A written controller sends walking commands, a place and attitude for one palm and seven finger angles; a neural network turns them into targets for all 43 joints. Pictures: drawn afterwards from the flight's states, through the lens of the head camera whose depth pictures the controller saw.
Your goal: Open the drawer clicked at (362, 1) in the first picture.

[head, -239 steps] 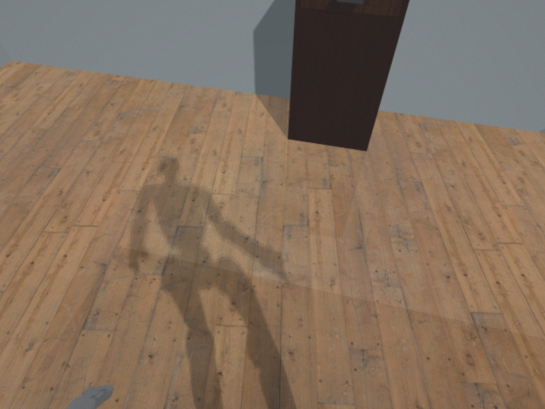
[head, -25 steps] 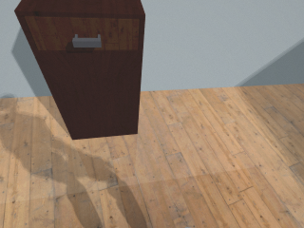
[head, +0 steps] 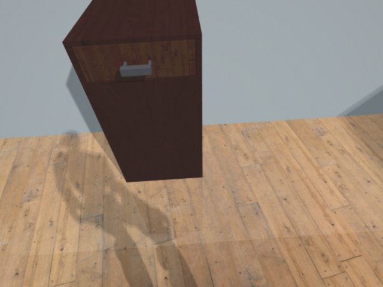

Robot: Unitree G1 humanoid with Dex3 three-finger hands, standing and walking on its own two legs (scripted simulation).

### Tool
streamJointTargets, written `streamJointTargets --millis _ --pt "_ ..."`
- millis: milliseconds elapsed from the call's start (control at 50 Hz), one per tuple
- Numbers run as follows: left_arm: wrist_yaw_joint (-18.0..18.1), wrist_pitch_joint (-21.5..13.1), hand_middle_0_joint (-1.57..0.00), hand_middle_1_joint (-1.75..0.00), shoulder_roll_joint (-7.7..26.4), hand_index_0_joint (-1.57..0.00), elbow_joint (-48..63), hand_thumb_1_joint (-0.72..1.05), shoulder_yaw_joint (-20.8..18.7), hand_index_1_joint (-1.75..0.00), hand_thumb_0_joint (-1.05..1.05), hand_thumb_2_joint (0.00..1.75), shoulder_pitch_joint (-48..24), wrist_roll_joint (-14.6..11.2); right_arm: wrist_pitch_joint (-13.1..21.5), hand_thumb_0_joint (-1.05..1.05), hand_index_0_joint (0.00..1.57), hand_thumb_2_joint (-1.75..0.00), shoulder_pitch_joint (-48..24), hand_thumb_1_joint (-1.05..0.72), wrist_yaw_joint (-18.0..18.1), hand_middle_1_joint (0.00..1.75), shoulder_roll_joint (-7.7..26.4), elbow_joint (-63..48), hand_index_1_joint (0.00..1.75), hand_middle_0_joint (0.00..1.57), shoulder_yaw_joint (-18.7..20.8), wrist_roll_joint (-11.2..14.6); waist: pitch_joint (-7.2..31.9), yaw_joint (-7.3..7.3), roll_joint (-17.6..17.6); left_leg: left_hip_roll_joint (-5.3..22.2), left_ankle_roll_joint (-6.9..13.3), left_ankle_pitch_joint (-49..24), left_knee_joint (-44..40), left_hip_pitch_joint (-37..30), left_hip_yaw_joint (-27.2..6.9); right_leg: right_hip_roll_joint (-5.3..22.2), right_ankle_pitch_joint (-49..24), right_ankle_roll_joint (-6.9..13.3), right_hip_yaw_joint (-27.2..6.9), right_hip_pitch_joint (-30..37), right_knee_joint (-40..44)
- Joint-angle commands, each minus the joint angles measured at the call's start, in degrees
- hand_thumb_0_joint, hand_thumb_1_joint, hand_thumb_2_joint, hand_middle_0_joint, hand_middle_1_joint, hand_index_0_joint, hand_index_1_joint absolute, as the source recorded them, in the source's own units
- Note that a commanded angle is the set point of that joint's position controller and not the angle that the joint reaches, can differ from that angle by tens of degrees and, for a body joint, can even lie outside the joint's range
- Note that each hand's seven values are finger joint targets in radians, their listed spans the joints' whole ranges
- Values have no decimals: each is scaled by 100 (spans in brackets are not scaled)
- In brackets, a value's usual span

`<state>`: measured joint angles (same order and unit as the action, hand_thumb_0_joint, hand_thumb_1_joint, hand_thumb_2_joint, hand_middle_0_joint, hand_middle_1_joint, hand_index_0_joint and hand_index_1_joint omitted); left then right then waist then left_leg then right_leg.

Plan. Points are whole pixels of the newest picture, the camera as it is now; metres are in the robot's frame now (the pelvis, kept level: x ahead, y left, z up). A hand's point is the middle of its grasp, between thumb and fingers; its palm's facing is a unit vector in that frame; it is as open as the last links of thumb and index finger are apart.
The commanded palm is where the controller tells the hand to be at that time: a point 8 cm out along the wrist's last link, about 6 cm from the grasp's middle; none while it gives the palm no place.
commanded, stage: take the last steps up to it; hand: left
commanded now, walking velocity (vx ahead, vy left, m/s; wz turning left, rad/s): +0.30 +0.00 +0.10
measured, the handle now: (136, 67) +0.82 +0.24 +0.04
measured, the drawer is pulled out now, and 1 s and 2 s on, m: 0.00 0.00 0.00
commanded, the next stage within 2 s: come to a stop and stand still in 0.90 s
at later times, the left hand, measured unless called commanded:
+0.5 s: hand out of the picture -0.06 +0.15 -0.16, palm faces +0.23 -0.96 -0.13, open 7.4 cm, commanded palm none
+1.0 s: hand (131, 205) +0.37 +0.21 -0.15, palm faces +0.01 -0.97 -0.24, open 7.4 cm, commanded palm none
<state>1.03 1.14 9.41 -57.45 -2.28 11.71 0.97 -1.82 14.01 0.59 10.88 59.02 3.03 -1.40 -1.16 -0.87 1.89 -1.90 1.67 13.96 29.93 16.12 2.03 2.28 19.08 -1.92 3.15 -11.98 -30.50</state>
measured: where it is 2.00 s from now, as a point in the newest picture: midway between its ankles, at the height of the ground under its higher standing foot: outside the picture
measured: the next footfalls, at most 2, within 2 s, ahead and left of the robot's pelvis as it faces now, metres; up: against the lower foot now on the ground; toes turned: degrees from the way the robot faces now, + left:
left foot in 0.50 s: +0.18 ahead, +0.15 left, +0.00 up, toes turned +13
right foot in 0.98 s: +0.38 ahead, -0.08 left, +0.00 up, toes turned -6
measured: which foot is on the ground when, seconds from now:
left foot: down 0.00-0.00, up 0.02-0.48, down 0.50-1.00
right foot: down 0.00-0.52, up 0.54-0.96, down 0.98-1.00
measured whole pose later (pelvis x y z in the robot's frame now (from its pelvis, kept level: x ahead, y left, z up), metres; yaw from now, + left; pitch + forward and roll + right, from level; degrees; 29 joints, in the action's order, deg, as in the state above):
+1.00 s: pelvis +0.25 +0.02 -0.01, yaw +1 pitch -2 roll +2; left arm -0.6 -1.6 10.2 -56.8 -3.2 6.0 1.5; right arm 1.4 23.8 0.8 8.0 65.6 2.6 -1.7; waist -3.9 -3.0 1.4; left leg 3.9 -1.6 25.1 30.8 2.1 10.3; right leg 3.8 9.1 2.0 6.7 -22.1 -33.7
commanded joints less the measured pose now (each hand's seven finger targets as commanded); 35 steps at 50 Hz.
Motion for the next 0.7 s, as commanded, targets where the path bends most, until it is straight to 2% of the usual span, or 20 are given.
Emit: streamJointTargets --millis 0,20,40,60,80,120,240,280,380,400,420,440,460,480,500,520,540,580,620,680 --pt "106 -179 -20 -30 1292 -20 48 90 -216 -30 0 90 1140 55 103 0 20 -90 -517 -90 -80 30 585 -669 30 20 142 -8 -665 506 -1561 316 -167 1653 2077 2116 -279 2362 2593 976 -2775 347 2742" --pt "118 -269 -20 -30 1070 -20 54 90 -224 -30 0 90 904 49 100 0 20 -90 -468 -90 -124 30 568 -580 30 20 169 -44 -860 360 -1574 457 -132 1191 2440 2178 -388 2082 2318 933 -2566 123 2763" --pt "104 -327 -20 -30 873 -20 -1 90 -167 -30 0 90 828 35 109 0 20 -90 -368 -90 -138 30 508 -429 30 20 172 -48 -998 243 -1379 493 -147 834 2688 2084 -355 1831 1814 823 -2218 49 2653" --pt "80 -381 -20 -30 684 -20 -32 90 -100 -30 0 90 805 17 115 0 20 -90 -208 -90 -161 30 457 -295 30 20 177 -49 -998 145 -1034 558 -188 466 2837 1981 -285 1569 1122 725 -1642 107 2480" --pt "61 -424 -20 -30 538 -20 -49 90 -84 -30 0 90 899 8 117 0 20 -90 -79 -90 -170 30 337 -220 30 20 171 -50 -930 115 -790 583 -235 232 2906 1934 -214 1407 579 669 -1243 173 2356" --pt "48 -486 -20 -30 493 -20 -120 90 -49 -30 0 90 1089 1 131 0 20 -90 34 -90 -185 30 252 -132 30 20 157 -40 -742 106 -794 614 -311 -86 2949 1933 -118 1250 -165 622 -830 472 2259" --pt "33 -564 -20 -30 507 -20 -417 90 -35 -30 0 90 1653 32 160 0 20 -90 -532 -90 -206 30 248 -285 30 20 143 -9 -791 304 -963 829 -383 -253 2435 2164 22 1392 -538 857 -773 805 2302" --pt "38 -581 -20 -30 496 -20 -547 90 -29 -30 0 90 1825 45 193 0 20 -90 -754 -90 -215 30 205 -332 30 20 105 -3 -783 365 -989 833 -362 -154 2033 2179 130 1432 -1015 921 -725 996 2201" --pt "52 -524 -20 -30 607 -20 -761 90 -72 -30 0 90 1965 80 337 0 20 -90 -1054 -90 -234 30 33 -395 30 20 14 31 -606 454 -1116 613 -183 257 837 1295 498 1420 -1910 947 -513 1043 1716" --pt "49 -506 -20 -30 598 -20 -790 90 -75 -30 0 90 1999 83 367 0 20 -90 -972 -90 -222 30 47 -361 30 20 15 34 -542 425 -1164 532 -133 306 605 996 598 1386 -2076 924 -486 1018 1544" --pt "48 -491 -20 -30 622 -20 -803 90 -88 -30 0 90 1918 62 398 0 20 -90 -710 -90 -192 30 70 -279 30 20 10 29 -433 282 -1092 427 -99 161 268 525 704 1273 -2276 850 -340 913 1246" --pt "44 -482 -20 -30 599 -20 -808 90 -92 -30 0 90 1819 28 448 0 20 -90 -216 -90 -142 30 143 -106 30 20 25 8 -182 42 -946 275 -50 -154 -204 -366 828 1078 -2643 730 -140 611 643" --pt "28 -486 -20 -30 469 -20 -793 90 -74 -30 0 90 1791 6 509 0 20 -90 548 -90 -68 30 412 136 30 20 87 -7 311 -280 -460 521 82 -434 -509 -1661 539 839 -2742 557 88 118 -485" --pt "-11 -487 -20 -30 179 -20 -681 90 -32 -30 0 90 1915 -49 563 0 20 -90 1334 -90 11 30 1063 315 30 20 242 -50 1075 -522 840 1975 538 -916 -526 -3046 -1239 253 -793 265 503 -1183 -1981" --pt "-16 -483 -20 -30 113 -20 -451 90 30 -30 0 90 1507 -32 502 0 20 -90 1782 -90 58 30 1369 396 30 20 294 22 1057 -632 1284 2776 946 -1385 -1134 -3147 -2244 0 1340 216 250 -2024 -3251" --pt "9 -445 -20 -30 212 -20 -371 90 -45 -30 0 90 1239 1 456 0 20 -90 1556 -90 81 30 1230 367 30 20 269 18 561 -547 693 2865 1070 -1166 -1320 -2621 -2096 250 1320 318 -69 -2266 -3752" --pt "-7 -419 -20 -30 154 -20 -437 90 -61 -30 0 90 1019 26 502 0 20 -90 1172 -90 115 30 887 362 30 20 188 14 246 -434 702 2557 890 -1373 -1423 -2078 -1668 425 848 286 -172 -2343 -3951" --pt "-84 -361 -20 -30 99 -20 -506 90 -115 -30 0 90 928 43 577 0 20 -90 626 -90 111 30 441 177 30 20 51 21 -309 -145 336 2212 687 -1764 -1640 -1111 -906 605 187 208 -220 -2036 -3865" --pt "-103 -269 -20 -30 -23 -20 -571 90 -101 -30 0 90 1154 54 643 0 20 -90 515 -90 119 30 295 195 30 20 8 42 -282 85 357 2000 603 -2031 -1747 -791 -390 609 -91 107 -150 -1740 -3588" --pt "-115 -164 -20 -30 -39 -20 -445 90 -110 -30 0 90 1004 74 650 0 20 -90 556 -90 112 30 259 127 30 20 19 32 -420 170 434 1850 675 -1944 -1894 -685 -109 591 -444 38 -85 -1890 -3177"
